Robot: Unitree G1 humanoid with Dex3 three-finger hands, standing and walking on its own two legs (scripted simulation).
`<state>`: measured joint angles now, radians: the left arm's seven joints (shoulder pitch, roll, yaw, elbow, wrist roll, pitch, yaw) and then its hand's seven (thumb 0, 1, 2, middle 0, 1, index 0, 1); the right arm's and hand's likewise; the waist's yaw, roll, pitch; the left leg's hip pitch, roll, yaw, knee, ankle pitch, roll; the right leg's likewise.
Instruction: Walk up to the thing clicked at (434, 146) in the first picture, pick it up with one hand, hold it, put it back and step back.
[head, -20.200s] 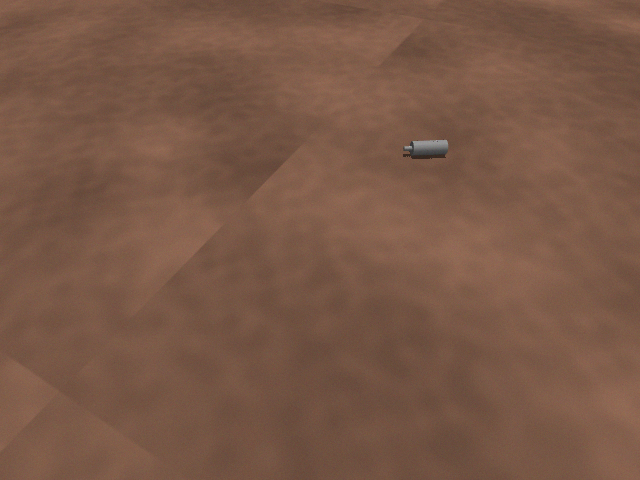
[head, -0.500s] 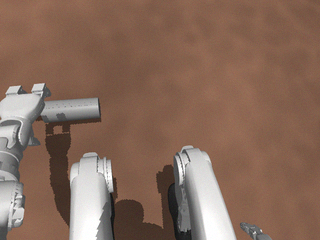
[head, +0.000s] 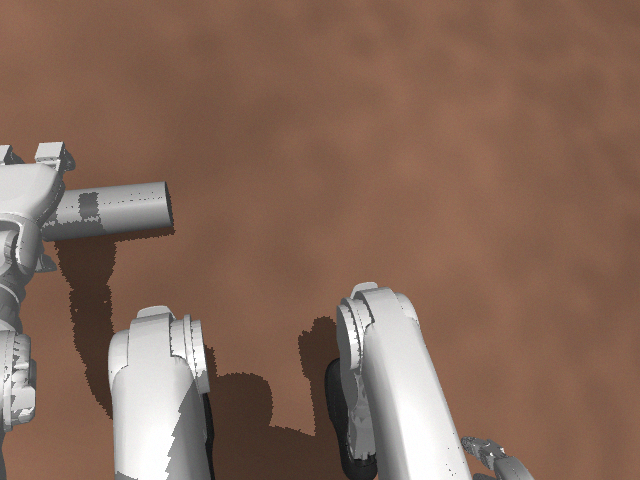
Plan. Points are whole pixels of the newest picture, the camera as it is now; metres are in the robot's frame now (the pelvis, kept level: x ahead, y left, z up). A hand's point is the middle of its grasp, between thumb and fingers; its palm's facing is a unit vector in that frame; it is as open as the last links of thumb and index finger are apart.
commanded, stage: rise first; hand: left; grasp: from above
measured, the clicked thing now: (94, 212) +0.50 +0.30 -0.31
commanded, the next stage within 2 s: approach in 1.78 s
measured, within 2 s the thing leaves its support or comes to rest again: neither
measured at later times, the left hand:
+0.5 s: hand (50, 217) +0.45 +0.31 -0.18, palm faces -0.45 -0.08 -0.89, open 14.2 cm
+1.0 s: hand (49, 215) +0.46 +0.32 -0.20, palm faces -0.45 -0.07 -0.89, open 14.2 cm
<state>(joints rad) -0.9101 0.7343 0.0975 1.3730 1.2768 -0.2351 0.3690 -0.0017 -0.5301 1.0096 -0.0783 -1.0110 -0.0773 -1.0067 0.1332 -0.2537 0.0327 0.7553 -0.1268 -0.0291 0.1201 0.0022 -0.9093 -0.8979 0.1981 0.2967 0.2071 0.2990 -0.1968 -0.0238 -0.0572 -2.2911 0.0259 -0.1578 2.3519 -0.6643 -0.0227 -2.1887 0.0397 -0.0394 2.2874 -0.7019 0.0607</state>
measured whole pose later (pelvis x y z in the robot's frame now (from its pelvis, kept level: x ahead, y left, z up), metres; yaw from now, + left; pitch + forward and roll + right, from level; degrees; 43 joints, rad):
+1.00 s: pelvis +0.00 +0.00 -0.02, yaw -2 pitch +32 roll -10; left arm -0.97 0.83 0.11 1.47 1.29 -0.25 0.38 0.00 -0.56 1.03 -0.08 -1.01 -0.07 -1.02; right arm 0.14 -0.27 0.10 0.74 -0.15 -0.03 0.14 0.00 -0.91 -0.90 0.20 0.30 0.21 0.30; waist -0.25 -0.04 -0.01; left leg -2.34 0.02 -0.20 2.43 -0.67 -0.03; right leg -2.23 0.05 -0.06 2.35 -0.70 0.06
